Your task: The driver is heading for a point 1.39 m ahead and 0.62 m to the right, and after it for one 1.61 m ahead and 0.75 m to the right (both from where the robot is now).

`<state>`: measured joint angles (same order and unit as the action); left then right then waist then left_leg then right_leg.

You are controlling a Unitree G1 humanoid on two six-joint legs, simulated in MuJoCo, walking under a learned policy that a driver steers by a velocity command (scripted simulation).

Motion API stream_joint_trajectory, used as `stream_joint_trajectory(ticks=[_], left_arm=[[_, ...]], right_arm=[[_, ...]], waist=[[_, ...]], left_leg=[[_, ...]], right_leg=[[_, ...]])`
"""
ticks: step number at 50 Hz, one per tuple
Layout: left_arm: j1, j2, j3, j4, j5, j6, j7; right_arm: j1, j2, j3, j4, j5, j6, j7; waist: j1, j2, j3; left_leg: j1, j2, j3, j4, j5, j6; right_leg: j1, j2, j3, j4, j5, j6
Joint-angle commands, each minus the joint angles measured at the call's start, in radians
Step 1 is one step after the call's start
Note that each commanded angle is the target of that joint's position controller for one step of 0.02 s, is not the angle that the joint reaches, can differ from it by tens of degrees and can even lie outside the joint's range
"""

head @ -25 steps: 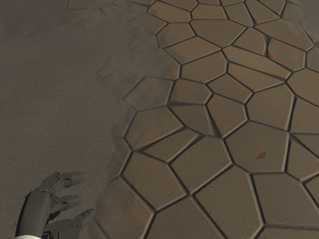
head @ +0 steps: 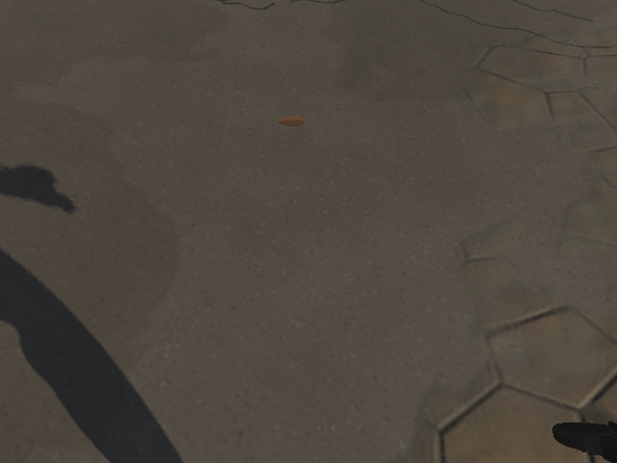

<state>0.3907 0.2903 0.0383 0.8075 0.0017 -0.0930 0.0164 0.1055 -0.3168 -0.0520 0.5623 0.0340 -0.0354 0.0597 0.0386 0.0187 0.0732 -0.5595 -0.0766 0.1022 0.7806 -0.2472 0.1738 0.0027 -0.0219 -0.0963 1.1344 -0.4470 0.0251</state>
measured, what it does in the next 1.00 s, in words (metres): walks ahead, turning right: right foot, then left foot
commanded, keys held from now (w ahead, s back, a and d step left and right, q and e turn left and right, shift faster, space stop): w+e+shift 1.00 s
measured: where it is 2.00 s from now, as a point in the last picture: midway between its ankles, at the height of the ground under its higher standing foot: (613, 151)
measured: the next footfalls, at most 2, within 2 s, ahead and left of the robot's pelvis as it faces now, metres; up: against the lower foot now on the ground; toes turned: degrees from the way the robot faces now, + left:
right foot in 0.42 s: +0.62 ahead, -0.15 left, +0.00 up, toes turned -8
left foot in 0.86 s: +1.07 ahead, -0.10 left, +0.00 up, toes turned -39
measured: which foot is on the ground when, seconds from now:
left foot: down 0.00-0.42, up 0.44-0.84, down 0.86-1.00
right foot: up 0.00-0.40, down 0.42-0.86, up 0.88-1.00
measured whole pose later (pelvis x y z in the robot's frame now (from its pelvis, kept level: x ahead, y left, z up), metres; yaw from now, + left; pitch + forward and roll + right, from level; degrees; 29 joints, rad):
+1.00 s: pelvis +0.93 -0.16 +0.04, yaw -39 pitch +0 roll +3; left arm 0.30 0.33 0.05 0.70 -0.03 -0.03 0.00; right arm 0.21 -0.29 -0.05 0.64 -0.01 -0.11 0.00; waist 0.00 -0.04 0.04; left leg -0.31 -0.02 0.01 0.52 -0.23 -0.03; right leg -0.42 0.01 0.07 1.36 -0.35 -0.06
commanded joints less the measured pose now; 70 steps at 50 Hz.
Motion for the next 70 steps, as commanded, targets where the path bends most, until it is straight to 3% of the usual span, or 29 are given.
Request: stream_joint_trajectory(ticks=[1,3,5,9,16,19,21,22,23,24,25,27,30,34,40,43,44,45,46,48,53,59,62,65,66,67,68,69,70], left_arm=[[-0.123,0.169,0.009,-0.195,-0.067,-0.095,-0.019],[-0.125,0.128,0.003,-0.166,-0.049,-0.067,-0.003],[-0.046,0.120,0.008,-0.120,-0.043,-0.011,-0.009],[-0.198,0.051,-0.014,-0.163,-0.023,0.021,-0.002],[-0.419,0.037,-0.015,-0.211,-0.046,-0.025,-0.079],[-0.338,0.099,0.016,-0.220,-0.049,-0.015,-0.100],[0.040,0.199,0.063,-0.146,-0.056,0.022,-0.082],[0.254,0.242,0.083,-0.096,-0.052,0.044,-0.062],[0.204,0.272,0.078,-0.079,-0.034,0.033,-0.062],[0.171,0.200,0.068,-0.128,-0.015,0.026,-0.054],[0.151,0.161,0.063,-0.135,-0.001,0.017,-0.047],[0.028,0.135,0.052,-0.153,-0.001,-0.001,-0.060],[-0.074,0.117,0.046,-0.181,-0.018,-0.001,-0.047],[-0.052,0.124,0.047,-0.152,-0.038,0.008,-0.013],[0.018,0.129,0.064,-0.097,-0.058,0.024,0.005],[-0.074,0.110,0.052,-0.137,0.000,0.042,-0.010],[0.114,-0.061,0.007,-0.165,-0.011,0.036,-0.019],[0.139,-0.006,-0.014,-0.189,-0.076,0.032,-0.015],[0.020,0.080,0.005,-0.177,-0.074,0.039,-0.007],[-0.176,0.119,0.019,-0.215,-0.019,0.039,-0.014],[-0.203,0.028,0.009,-0.270,-0.053,0.080,-0.042],[-0.352,0.039,0.000,-0.310,-0.036,0.063,-0.072],[-0.449,0.063,0.011,-0.330,-0.038,0.043,-0.100],[-0.212,0.158,0.064,-0.289,-0.056,0.056,-0.099],[0.049,0.231,0.105,-0.219,-0.055,0.070,-0.088],[0.206,0.260,0.123,-0.152,-0.062,0.084,-0.066],[0.121,0.305,0.108,-0.177,-0.037,0.079,-0.060],[0.075,0.265,0.097,-0.232,-0.006,0.055,-0.058],[0.080,0.210,0.092,-0.229,-0.007,0.035,-0.056]], right_arm=[[0.365,-0.146,-0.065,0.027,-0.036,-0.023,-0.027],[0.207,-0.095,-0.040,0.028,-0.042,-0.057,-0.019],[0.130,-0.043,-0.017,0.042,-0.057,-0.068,-0.022],[0.190,-0.049,-0.015,0.111,-0.051,-0.099,-0.035],[0.322,-0.087,-0.013,0.193,-0.043,-0.097,-0.062],[0.290,-0.154,-0.028,0.188,-0.073,-0.056,-0.086],[0.182,-0.195,-0.041,0.158,-0.090,-0.028,-0.099],[0.109,-0.186,-0.039,0.137,-0.072,-0.034,-0.095],[0.300,0.060,0.026,0.096,-0.071,-0.065,-0.064],[0.238,-0.021,0.041,0.055,-0.016,-0.114,-0.041],[0.093,-0.092,0.021,0.019,0.008,-0.137,-0.036],[0.040,-0.064,0.027,0.002,-0.023,-0.151,-0.045],[0.106,-0.077,0.015,0.025,-0.051,-0.117,-0.059],[-0.110,-0.015,0.036,-0.062,-0.070,-0.107,-0.064],[-0.191,-0.087,-0.009,-0.102,-0.001,-0.122,-0.065],[0.268,-0.170,-0.062,-0.024,0.013,-0.119,-0.081],[0.382,-0.242,-0.068,0.004,-0.034,-0.110,-0.077],[0.382,-0.230,-0.070,0.026,-0.031,-0.106,-0.055],[0.308,-0.133,-0.056,-0.006,-0.028,-0.095,-0.064],[0.267,-0.102,-0.046,0.035,-0.049,-0.077,-0.068],[0.195,-0.014,-0.022,0.125,-0.025,-0.086,-0.055],[0.192,-0.123,-0.039,0.166,-0.047,-0.091,-0.071],[0.260,-0.172,-0.044,0.198,-0.047,-0.078,-0.079],[0.244,-0.263,-0.065,0.188,-0.043,-0.044,-0.099],[0.179,-0.263,-0.066,0.155,-0.040,-0.043,-0.096],[0.141,-0.195,-0.050,0.144,-0.028,-0.058,-0.090],[0.238,-0.001,0.010,0.090,-0.060,-0.101,-0.071],[0.239,-0.061,0.017,0.016,-0.010,-0.147,-0.056],[0.084,-0.137,0.003,-0.002,0.014,-0.164,-0.058]], waist=[[-0.171,0.033,-0.310],[-0.050,-0.148,-0.103],[0.022,-0.062,-0.034],[-0.036,-0.008,0.066],[-0.142,-0.005,0.085],[-0.054,0.098,-0.042],[0.159,0.157,-0.208],[0.274,0.064,-0.268],[0.058,-0.400,-0.297],[0.103,-0.272,-0.444],[0.121,-0.143,-0.278],[0.006,0.078,-0.104],[-0.084,0.027,-0.027],[-0.016,-0.035,0.057],[0.030,-0.122,-0.023],[-0.230,-0.145,-0.344],[-0.125,0.262,-0.529],[-0.118,0.501,-0.562],[-0.166,0.319,-0.374],[-0.170,0.010,-0.139],[-0.058,0.067,-0.007],[-0.068,-0.003,0.091],[-0.085,-0.012,0.081],[0.092,0.135,-0.088],[0.219,0.132,-0.203],[0.264,-0.017,-0.206],[0.074,-0.383,-0.236],[0.066,-0.318,-0.465],[0.103,-0.110,-0.308]], left_leg=[[0.933,0.364,-0.918,-0.544,-0.406,0.246],[0.561,0.323,-0.731,-0.560,-0.229,0.181],[0.309,0.260,-0.511,-0.579,-0.094,0.139],[0.179,0.172,-0.186,-0.638,0.140,0.059],[0.541,0.209,0.005,-0.670,0.431,-0.090],[0.770,0.254,0.045,-0.455,1.185,-0.142],[0.691,0.283,0.036,-0.022,1.472,-0.146],[0.457,0.204,0.054,0.368,1.190,-0.150],[-0.143,0.007,-0.080,0.833,-0.300,-0.218],[-0.237,-0.024,-0.239,0.861,-0.261,-0.153],[-0.271,0.028,-0.263,0.755,-0.163,-0.102],[-0.178,0.084,-0.263,0.558,-0.082,-0.095],[-0.088,0.139,-0.257,0.393,-0.054,-0.162],[0.064,0.098,-0.158,-0.015,0.209,-0.236],[0.253,0.056,-0.231,-0.331,0.350,-0.245],[0.746,0.157,-0.251,-0.193,0.124,-0.165],[1.132,0.431,-0.731,-0.281,-0.214,-0.013],[1.161,0.540,-1.118,-0.450,-0.636,0.049],[1.022,0.474,-0.974,-0.489,-0.638,0.008],[0.738,0.383,-0.626,-0.486,-0.208,-0.049],[0.501,0.336,-0.292,-0.565,0.086,-0.048],[0.450,0.291,0.011,-0.659,0.310,-0.089],[0.540,0.266,0.112,-0.607,0.768,-0.151],[0.608,0.322,0.123,-0.220,1.471,-0.154],[0.467,0.319,0.096,0.060,1.455,-0.139],[0.207,0.183,0.093,0.463,0.657,-0.167],[-0.129,0.017,-0.031,0.855,-0.338,-0.185],[-0.310,0.014,-0.258,0.910,-0.293,-0.155],[-0.336,0.064,-0.264,0.797,-0.187,-0.125]], right_leg=[[-0.876,0.000,0.234,0.417,0.035,-0.075],[-0.766,-0.089,0.226,0.263,0.140,-0.063],[-0.642,-0.160,0.218,0.200,0.188,-0.040],[-0.697,-0.154,0.176,-0.042,0.423,-0.003],[-0.677,-0.030,0.048,-0.548,0.780,-0.073],[-0.586,0.095,-0.063,-0.529,0.569,-0.127],[-0.232,0.111,-0.024,-0.435,0.409,-0.190],[0.078,0.066,0.089,-0.489,0.406,-0.222],[0.454,-0.130,0.539,-0.480,0.076,-0.423],[0.480,-0.230,0.968,-0.786,-0.336,-0.473],[0.353,-0.214,0.953,-0.892,-0.313,-0.391],[0.026,-0.145,0.814,-0.911,-0.078,-0.362],[-0.191,-0.036,0.619,-0.938,0.159,-0.369],[-0.462,0.072,0.449,-0.940,0.326,-0.308],[-0.253,0.029,0.570,-0.807,0.285,-0.206],[-0.261,0.047,0.493,-0.264,0.616,-0.120],[-0.594,0.173,0.384,0.124,-0.063,-0.086],[-0.804,0.087,0.309,0.332,-0.084,-0.080],[-0.875,0.027,0.269,0.367,0.023,-0.075],[-0.844,-0.034,0.211,0.291,0.113,-0.078],[-0.832,-0.145,0.200,0.200,0.156,-0.089],[-0.796,-0.119,0.103,-0.124,0.499,-0.082],[-0.638,-0.009,-0.047,-0.334,0.529,-0.136],[-0.324,0.109,-0.109,-0.318,0.359,-0.191],[-0.004,0.108,-0.047,-0.351,0.352,-0.241],[0.277,0.043,0.098,-0.478,0.415,-0.287],[0.435,-0.074,0.461,-0.474,0.470,-0.393],[0.534,-0.243,0.957,-0.766,-0.114,-0.549],[0.385,-0.232,0.994,-0.902,-0.244,-0.466]])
